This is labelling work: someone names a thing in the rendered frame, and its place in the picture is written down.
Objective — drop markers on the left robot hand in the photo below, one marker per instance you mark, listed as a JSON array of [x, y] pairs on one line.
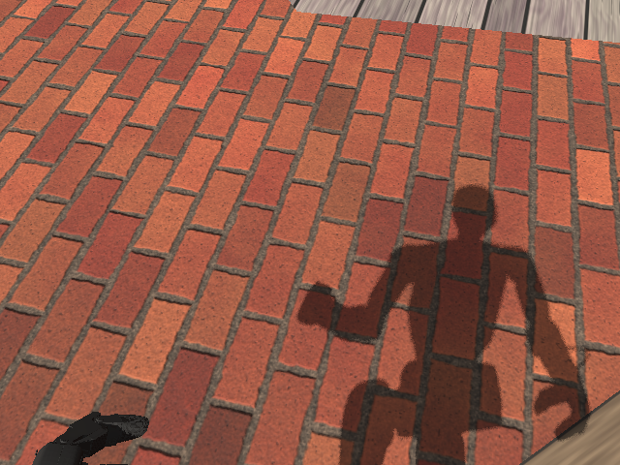
[[88, 435]]

